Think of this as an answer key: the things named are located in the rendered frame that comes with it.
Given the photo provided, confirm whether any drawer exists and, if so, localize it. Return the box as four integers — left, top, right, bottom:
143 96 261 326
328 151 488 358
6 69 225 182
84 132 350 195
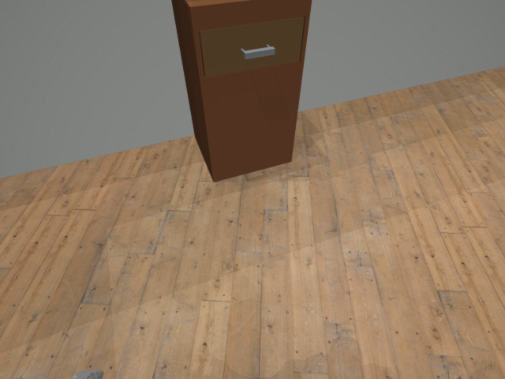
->
199 17 305 77

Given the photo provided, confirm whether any cabinet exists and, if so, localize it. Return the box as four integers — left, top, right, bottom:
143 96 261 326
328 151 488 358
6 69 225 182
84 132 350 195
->
171 0 312 182

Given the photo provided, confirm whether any handle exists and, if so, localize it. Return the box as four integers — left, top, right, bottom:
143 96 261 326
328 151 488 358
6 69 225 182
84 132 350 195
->
241 45 275 59

